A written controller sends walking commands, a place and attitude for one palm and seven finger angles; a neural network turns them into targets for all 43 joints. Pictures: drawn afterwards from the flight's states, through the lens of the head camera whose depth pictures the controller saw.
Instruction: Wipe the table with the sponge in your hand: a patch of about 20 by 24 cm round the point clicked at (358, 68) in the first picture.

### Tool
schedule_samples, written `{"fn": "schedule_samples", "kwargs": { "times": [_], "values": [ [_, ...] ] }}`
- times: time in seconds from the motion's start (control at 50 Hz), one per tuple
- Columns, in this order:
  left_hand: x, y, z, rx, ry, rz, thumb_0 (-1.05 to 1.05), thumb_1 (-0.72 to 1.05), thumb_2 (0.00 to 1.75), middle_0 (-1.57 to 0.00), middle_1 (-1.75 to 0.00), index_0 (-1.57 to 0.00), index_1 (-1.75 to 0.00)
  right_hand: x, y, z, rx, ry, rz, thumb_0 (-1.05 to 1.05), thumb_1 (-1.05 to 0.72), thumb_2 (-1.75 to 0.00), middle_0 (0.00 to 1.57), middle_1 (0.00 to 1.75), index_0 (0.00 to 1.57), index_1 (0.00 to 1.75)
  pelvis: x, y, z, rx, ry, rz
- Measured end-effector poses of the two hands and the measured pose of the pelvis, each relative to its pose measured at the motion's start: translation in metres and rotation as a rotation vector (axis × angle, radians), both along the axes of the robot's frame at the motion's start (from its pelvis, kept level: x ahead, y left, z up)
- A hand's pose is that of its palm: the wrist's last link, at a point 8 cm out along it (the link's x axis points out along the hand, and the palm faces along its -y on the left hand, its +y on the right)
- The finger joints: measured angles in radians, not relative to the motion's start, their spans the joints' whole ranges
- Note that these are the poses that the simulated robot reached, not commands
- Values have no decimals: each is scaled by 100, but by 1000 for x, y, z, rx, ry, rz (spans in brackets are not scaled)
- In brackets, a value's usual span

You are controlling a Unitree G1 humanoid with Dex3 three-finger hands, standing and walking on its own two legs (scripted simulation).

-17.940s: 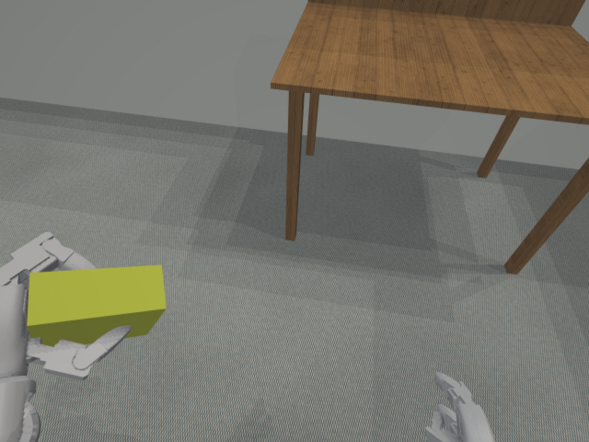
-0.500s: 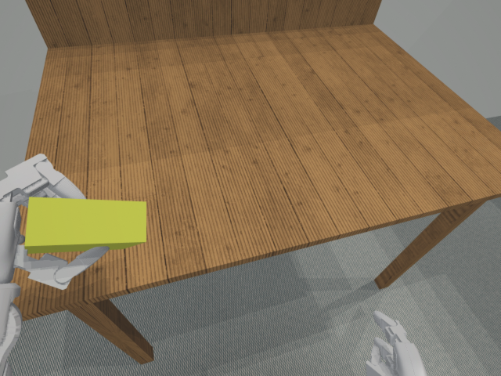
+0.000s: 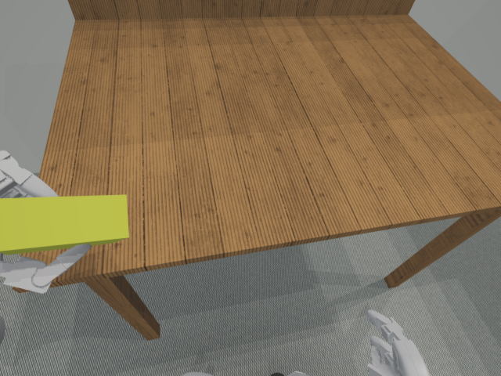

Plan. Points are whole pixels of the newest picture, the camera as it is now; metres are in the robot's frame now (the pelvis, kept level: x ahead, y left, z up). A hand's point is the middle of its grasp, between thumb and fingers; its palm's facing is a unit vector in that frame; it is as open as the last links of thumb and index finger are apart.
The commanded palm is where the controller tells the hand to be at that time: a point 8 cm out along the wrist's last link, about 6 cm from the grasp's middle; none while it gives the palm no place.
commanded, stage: come to a stop and stand still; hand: left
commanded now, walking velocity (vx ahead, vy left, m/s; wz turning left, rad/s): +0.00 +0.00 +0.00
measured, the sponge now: (83, 224) +0.24 +0.24 +0.15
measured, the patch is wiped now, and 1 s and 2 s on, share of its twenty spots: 0.00 0.00 0.00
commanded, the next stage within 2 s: look again from close up in 0.34 s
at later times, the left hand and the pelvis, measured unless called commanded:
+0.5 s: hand (57, 242) +0.21 +0.24 +0.17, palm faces +0.37 -0.87 -0.34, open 9.1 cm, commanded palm +0.15 +0.27 +0.19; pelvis -0.01 -0.01 +0.00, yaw +0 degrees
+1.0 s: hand (52, 238) +0.21 +0.25 +0.17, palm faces +0.40 -0.86 -0.32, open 9.1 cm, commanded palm +0.16 +0.27 +0.19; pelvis +0.00 -0.01 +0.01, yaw -1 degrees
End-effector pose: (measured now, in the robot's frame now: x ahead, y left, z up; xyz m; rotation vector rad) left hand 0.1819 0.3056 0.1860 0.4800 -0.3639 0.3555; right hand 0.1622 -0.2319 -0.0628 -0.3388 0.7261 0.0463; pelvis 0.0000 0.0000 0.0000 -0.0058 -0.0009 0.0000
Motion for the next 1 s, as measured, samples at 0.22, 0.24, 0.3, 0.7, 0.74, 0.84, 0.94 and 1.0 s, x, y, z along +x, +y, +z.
{"fn": "schedule_samples", "kwargs": {
  "times": [0.22,0.24,0.3,0.7,0.74,0.84,0.94,1.0],
  "values": [
    [-15,-1,-5,-53,8,5,-1,-43,107,-83,-143,-83,-143,-2,24,6,103,-97,-32,1,-90,-90,21,30,20,30,-16,3,1,16,-22,-17],
    [-15,-1,-9,-62,20,13,-1,-43,107,-83,-143,-83,-143,-5,24,5,105,-92,-35,1,-90,-90,21,30,20,30,-17,2,1,16,-23,-16],
    [-16,-5,-16,-84,41,21,-1,-43,107,-83,-143,-83,-143,-15,20,1,102,-66,-38,1,-90,-90,21,30,20,30,-17,-1,1,13,-27,-12],
    [-15,-19,-8,-69,80,-11,-1,-43,107,-83,-143,-83,-143,-29,-11,-3,63,-34,-135,1,-90,-90,20,30,20,30,-11,-7,5,10,-25,-2],
    [-16,-20,-9,-77,80,-11,-1,-43,107,-83,-143,-83,-143,-24,-9,-1,66,-43,-128,1,-90,-90,20,30,20,30,-10,-7,6,10,-25,0],
    [-17,-21,-8,-84,72,-6,-1,-43,107,-83,-143,-83,-143,-12,-1,1,77,-63,-103,1,-90,-90,20,30,20,30,-9,-7,6,9,-25,6],
    [-16,-19,-4,-87,59,2,-1,-43,107,-83,-143,-83,-143,-1,5,4,91,-79,-93,1,-90,-90,21,30,20,30,-7,-7,6,10,-27,2],
    [-13,-19,-4,-94,48,5,-1,-43,107,-83,-143,-83,-143,4,6,5,99,-87,-102,1,-90,-90,21,30,20,30,-5,-9,5,17,-26,-16]
  ]
}}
